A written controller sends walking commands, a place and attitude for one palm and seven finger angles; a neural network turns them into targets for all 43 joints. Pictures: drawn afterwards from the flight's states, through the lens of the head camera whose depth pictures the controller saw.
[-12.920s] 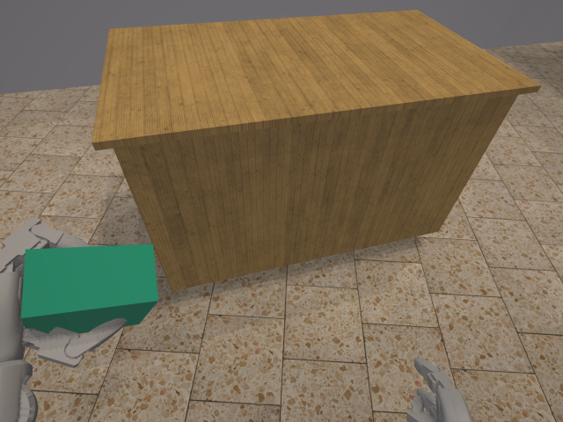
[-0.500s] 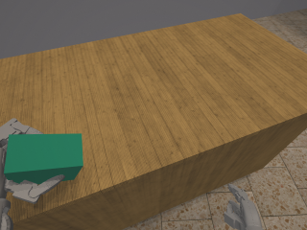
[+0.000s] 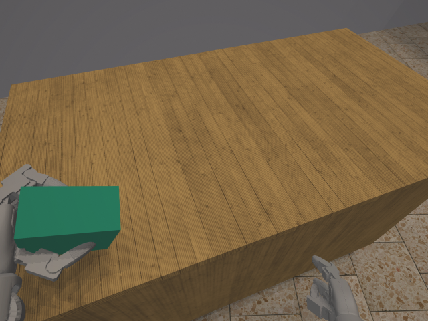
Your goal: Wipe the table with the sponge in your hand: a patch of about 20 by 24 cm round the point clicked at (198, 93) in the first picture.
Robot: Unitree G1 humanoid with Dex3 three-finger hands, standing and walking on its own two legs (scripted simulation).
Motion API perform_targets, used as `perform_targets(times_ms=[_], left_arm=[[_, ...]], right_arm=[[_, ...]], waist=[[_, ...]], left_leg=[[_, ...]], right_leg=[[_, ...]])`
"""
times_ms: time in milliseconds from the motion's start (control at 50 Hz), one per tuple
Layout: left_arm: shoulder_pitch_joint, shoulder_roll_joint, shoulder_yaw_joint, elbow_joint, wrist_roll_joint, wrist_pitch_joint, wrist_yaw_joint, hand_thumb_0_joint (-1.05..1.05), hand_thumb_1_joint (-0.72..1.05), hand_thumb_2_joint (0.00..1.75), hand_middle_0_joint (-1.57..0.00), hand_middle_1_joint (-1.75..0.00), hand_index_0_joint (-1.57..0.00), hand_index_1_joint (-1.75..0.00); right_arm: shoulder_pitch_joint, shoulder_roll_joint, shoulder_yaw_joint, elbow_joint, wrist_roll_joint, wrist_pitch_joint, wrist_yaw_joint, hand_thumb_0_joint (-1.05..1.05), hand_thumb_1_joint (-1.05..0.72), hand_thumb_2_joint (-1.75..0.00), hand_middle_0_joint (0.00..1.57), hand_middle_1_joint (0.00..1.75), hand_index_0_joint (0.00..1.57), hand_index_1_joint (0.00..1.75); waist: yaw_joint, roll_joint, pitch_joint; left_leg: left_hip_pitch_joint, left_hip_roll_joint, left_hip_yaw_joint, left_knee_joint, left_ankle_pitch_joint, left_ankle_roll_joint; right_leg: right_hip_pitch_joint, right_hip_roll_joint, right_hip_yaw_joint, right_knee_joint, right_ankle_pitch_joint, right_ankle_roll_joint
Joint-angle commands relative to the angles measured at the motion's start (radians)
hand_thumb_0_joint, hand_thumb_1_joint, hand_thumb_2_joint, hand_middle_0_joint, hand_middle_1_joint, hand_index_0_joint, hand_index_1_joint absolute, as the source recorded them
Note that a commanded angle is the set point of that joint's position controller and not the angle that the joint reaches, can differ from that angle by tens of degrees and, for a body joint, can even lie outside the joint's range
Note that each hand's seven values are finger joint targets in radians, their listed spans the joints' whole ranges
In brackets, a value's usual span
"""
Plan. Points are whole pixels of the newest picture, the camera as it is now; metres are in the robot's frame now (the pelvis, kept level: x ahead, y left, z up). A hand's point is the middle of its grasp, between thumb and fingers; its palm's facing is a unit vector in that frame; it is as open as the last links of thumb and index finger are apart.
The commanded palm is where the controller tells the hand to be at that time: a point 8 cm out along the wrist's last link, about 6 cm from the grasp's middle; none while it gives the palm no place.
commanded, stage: come to a stop and stand still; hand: left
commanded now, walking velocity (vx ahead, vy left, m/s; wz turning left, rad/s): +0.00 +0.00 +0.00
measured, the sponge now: (84, 221) +0.22 +0.21 +0.14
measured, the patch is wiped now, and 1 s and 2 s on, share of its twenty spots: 0.00 0.00 0.00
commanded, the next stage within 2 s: look again from close up in 0.10 s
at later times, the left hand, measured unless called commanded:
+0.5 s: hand (58, 222) +0.22 +0.24 +0.14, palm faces +0.25 -0.89 -0.37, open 10.2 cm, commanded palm +0.16 +0.29 +0.17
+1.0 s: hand (48, 221) +0.21 +0.25 +0.15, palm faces +0.33 -0.87 -0.38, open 10.2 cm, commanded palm +0.15 +0.28 +0.17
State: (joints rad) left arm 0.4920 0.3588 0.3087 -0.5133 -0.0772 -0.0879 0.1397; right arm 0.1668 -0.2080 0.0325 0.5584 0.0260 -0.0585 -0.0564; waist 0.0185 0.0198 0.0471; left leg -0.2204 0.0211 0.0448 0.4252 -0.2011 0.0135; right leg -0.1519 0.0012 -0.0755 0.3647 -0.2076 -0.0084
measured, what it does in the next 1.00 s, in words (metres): stands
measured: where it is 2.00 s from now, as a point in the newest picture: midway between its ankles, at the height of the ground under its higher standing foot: outside the picture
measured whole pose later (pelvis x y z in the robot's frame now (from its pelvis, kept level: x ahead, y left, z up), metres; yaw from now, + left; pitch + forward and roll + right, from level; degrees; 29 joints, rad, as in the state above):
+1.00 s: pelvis -0.02 +0.01 -0.01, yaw -2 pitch -1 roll -2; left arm 0.41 0.39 0.37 -0.52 -0.04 -0.19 0.09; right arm 0.17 -0.15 0.03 0.53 0.01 -0.13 0.00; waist 0.04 -0.05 0.11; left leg -0.27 0.04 0.08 0.51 -0.23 0.02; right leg -0.21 0.02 -0.04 0.44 -0.21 0.00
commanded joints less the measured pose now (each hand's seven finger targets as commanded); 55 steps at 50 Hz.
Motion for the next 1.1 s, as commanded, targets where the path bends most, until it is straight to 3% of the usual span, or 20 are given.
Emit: perform_targets(times_ms=[0,60,160,180,200,220,240,260,280,320,380,460,520,680,740,860,880,1000,1060,1080], left_arm=[[-0.060,0.163,0.126,-0.221,-0.005,-0.071,0.018,0.00,0.10,1.30,-1.20,-1.60,-1.20,-1.60],[-0.055,0.174,0.131,-0.238,-0.005,-0.070,0.020,0.00,0.10,1.30,-1.20,-1.60,-1.20,-1.60],[-0.053,0.167,0.126,-0.223,-0.003,-0.070,0.020,0.00,0.10,1.30,-1.20,-1.60,-1.20,-1.60],[-1.077,0.959,0.712,-0.364,0.165,-0.175,0.008,0.00,0.10,1.30,-1.20,-1.60,-1.20,-1.60],[-0.512,0.348,0.322,0.209,0.074,-0.138,-0.037,0.00,0.10,1.30,-1.20,-1.60,-1.20,-1.60],[-0.320,0.230,0.219,0.211,0.052,-0.147,-0.055,0.00,0.10,1.30,-1.20,-1.60,-1.20,-1.60],[-0.260,0.190,0.153,0.071,0.025,-0.171,-0.058,0.00,0.10,1.30,-1.20,-1.60,-1.20,-1.60],[-0.192,0.079,0.061,0.016,0.008,-0.180,-0.059,0.00,0.10,1.30,-1.20,-1.60,-1.20,-1.60],[-0.188,0.120,0.067,-0.098,0.020,-0.185,-0.052,0.00,0.10,1.30,-1.20,-1.60,-1.20,-1.60],[-0.127,0.130,0.064,-0.156,0.026,-0.188,-0.041,0.00,0.10,1.30,-1.20,-1.60,-1.20,-1.60],[-0.090,0.195,0.156,-0.167,0.030,-0.189,-0.019,0.00,0.10,1.30,-1.20,-1.60,-1.20,-1.60],[-0.163,0.277,0.259,-0.204,0.026,-0.208,-0.006,0.00,0.10,1.30,-1.20,-1.60,-1.20,-1.60],[-0.202,0.221,0.207,-0.206,0.025,-0.219,-0.012,0.00,0.10,1.30,-1.20,-1.60,-1.20,-1.60],[-0.202,0.123,0.107,-0.164,0.040,-0.191,-0.023,0.00,0.10,1.30,-1.20,-1.60,-1.20,-1.60],[-0.205,0.148,0.131,-0.189,0.042,-0.185,-0.022,0.00,0.10,1.30,-1.20,-1.60,-1.20,-1.60],[-0.167,0.193,0.192,-0.224,0.030,-0.171,-0.024,0.00,0.10,1.30,-1.20,-1.60,-1.20,-1.60],[-0.154,0.166,0.169,-0.210,0.021,-0.170,-0.029,0.00,0.10,1.30,-1.20,-1.60,-1.20,-1.60],[-0.155,0.182,0.171,-0.256,0.012,-0.165,-0.032,0.00,0.10,1.30,-1.20,-1.60,-1.20,-1.60],[-0.137,0.196,0.187,-0.238,0.014,-0.155,-0.028,0.00,0.10,1.30,-1.20,-1.60,-1.20,-1.60],[-0.130,0.164,0.157,-0.214,0.007,-0.152,-0.033,0.00,0.10,1.30,-1.20,-1.60,-1.20,-1.60]], right_arm=[[-0.086,-0.118,-0.055,-0.154,-0.006,-0.059,-0.012,0.00,-0.90,-0.90,0.20,0.30,0.20,0.30],[-0.100,-0.119,-0.054,-0.154,-0.002,-0.059,-0.013,0.00,-0.90,-0.90,0.20,0.30,0.20,0.30],[-0.101,-0.119,-0.056,-0.154,-0.001,-0.056,-0.013,0.00,-0.90,-0.90,0.20,0.30,0.20,0.30],[0.073,-0.146,-0.087,-0.122,-0.057,-0.105,-0.013,0.00,-0.90,-0.90,0.20,0.30,0.20,0.30],[0.001,-0.038,-0.048,-0.056,-0.029,-0.102,-0.006,0.00,-0.90,-0.90,0.20,0.30,0.20,0.30],[0.022,-0.119,-0.088,-0.130,-0.021,-0.126,0.001,0.00,-0.90,-0.90,0.20,0.30,0.20,0.30],[0.019,-0.128,-0.085,-0.125,-0.015,-0.129,0.018,0.00,-0.90,-0.90,0.20,0.30,0.20,0.30],[-0.037,-0.112,-0.077,-0.125,0.000,-0.142,0.038,0.00,-0.90,-0.90,0.20,0.30,0.20,0.30],[-0.031,-0.130,-0.085,-0.141,-0.007,-0.147,0.052,0.00,-0.90,-0.90,0.20,0.30,0.20,0.30],[-0.044,-0.125,-0.078,-0.147,-0.009,-0.154,0.062,0.00,-0.90,-0.90,0.20,0.30,0.20,0.30],[-0.061,-0.123,-0.071,-0.153,-0.010,-0.152,0.050,0.00,-0.90,-0.90,0.20,0.30,0.20,0.30],[-0.077,-0.119,-0.067,-0.151,-0.014,-0.147,0.019,0.00,-0.90,-0.90,0.20,0.30,0.20,0.30],[-0.050,-0.114,-0.070,-0.151,-0.013,-0.153,0.011,0.00,-0.90,-0.90,0.20,0.30,0.20,0.30],[-0.036,-0.112,-0.070,-0.133,-0.015,-0.162,0.035,0.00,-0.90,-0.90,0.20,0.30,0.20,0.30],[-0.032,-0.111,-0.079,-0.147,-0.014,-0.150,0.044,0.00,-0.90,-0.90,0.20,0.30,0.20,0.30],[-0.057,-0.101,-0.074,-0.167,-0.011,-0.127,0.046,0.00,-0.90,-0.90,0.20,0.30,0.20,0.30],[-0.048,-0.099,-0.074,-0.171,-0.015,-0.121,0.045,0.00,-0.90,-0.90,0.20,0.30,0.20,0.30],[-0.045,-0.105,-0.088,-0.177,-0.015,-0.127,0.031,0.00,-0.90,-0.90,0.20,0.30,0.20,0.30],[-0.056,-0.105,-0.087,-0.169,-0.012,-0.130,0.023,0.00,-0.90,-0.90,0.20,0.30,0.20,0.30],[-0.040,-0.107,-0.086,-0.167,-0.017,-0.123,0.022,0.00,-0.90,-0.90,0.20,0.30,0.20,0.30]], waist=[[-0.008,0.059,-0.163],[-0.010,0.058,-0.180],[-0.012,0.070,-0.149],[0.023,-0.173,0.024],[0.005,-0.194,-0.174],[0.042,-0.070,-0.161],[0.026,0.032,-0.216],[0.025,0.130,-0.249],[0.031,0.133,-0.241],[0.030,0.052,-0.199],[0.023,-0.038,-0.154],[0.012,0.030,-0.123],[0.007,0.106,-0.136],[0.005,0.104,-0.127],[0.006,0.086,-0.145],[0.005,0.074,-0.148],[0.003,0.079,-0.144],[0.002,0.092,-0.151],[0.004,0.057,-0.148],[0.001,0.046,-0.142]], left_leg=[[0.059,0.121,-0.149,-0.082,0.130,0.013],[0.081,0.118,-0.146,-0.070,0.168,0.006],[0.058,0.117,-0.148,-0.088,0.102,0.003],[-0.130,0.114,-0.058,0.095,0.162,0.018],[0.050,0.015,-0.049,0.056,0.171,0.011],[0.085,0.031,-0.026,0.043,0.180,-0.008],[0.079,0.031,-0.037,0.001,0.179,-0.001],[0.128,0.047,-0.034,-0.024,0.224,0.007],[0.122,0.068,-0.049,-0.028,0.238,0.013],[0.023,0.080,-0.073,-0.050,0.153,0.017],[-0.045,0.073,-0.078,-0.065,-0.025,0.016],[-0.018,0.062,-0.080,-0.064,-0.048,0.012],[-0.010,0.068,-0.086,-0.066,0.004,0.017],[0.023,0.147,-0.110,-0.104,0.151,0.000],[0.039,0.169,-0.110,-0.076,0.211,-0.001],[-0.006,0.156,-0.086,-0.066,0.091,-0.004],[-0.031,0.158,-0.090,-0.068,0.054,0.002],[-0.007,0.150,-0.080,-0.028,0.044,0.005],[0.008,0.142,-0.067,-0.015,0.018,0.002],[-0.016,0.138,-0.069,-0.016,-0.015,0.006]], right_leg=[[0.047,-0.101,0.104,-0.025,0.203,-0.021],[0.045,-0.109,0.106,-0.015,0.216,-0.023],[0.024,-0.106,0.111,-0.025,0.170,-0.024],[-0.148,-0.123,0.150,-0.094,0.155,0.004],[-0.108,-0.137,0.178,-0.033,0.217,-0.058],[-0.082,-0.115,0.249,-0.046,0.309,-0.034],[0.021,-0.114,0.191,0.000,0.276,-0.024],[0.028,-0.086,0.152,0.050,0.220,-0.020],[0.016,-0.074,0.141,0.059,0.185,-0.008],[0.047,-0.063,0.116,0.061,0.120,-0.001],[0.034,-0.062,0.097,0.033,0.031,0.000],[-0.015,-0.056,0.117,0.015,0.020,-0.009],[0.026,-0.059,0.106,0.036,0.084,-0.012],[0.008,-0.023,0.055,0.105,0.079,0.009],[0.009,-0.027,0.053,0.100,0.074,0.012],[0.030,-0.026,0.064,0.074,0.105,0.008],[0.040,-0.028,0.064,0.068,0.101,0.008],[0.006,-0.037,0.100,0.048,0.137,0.002],[-0.026,-0.042,0.116,0.031,0.123,-0.002],[-0.020,-0.042,0.114,0.021,0.101,-0.001]])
